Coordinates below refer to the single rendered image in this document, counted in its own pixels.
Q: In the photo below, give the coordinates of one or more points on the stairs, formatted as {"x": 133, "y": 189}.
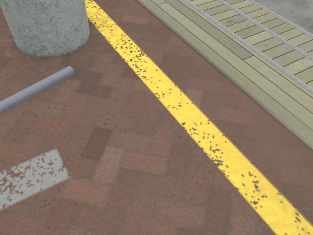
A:
{"x": 284, "y": 42}

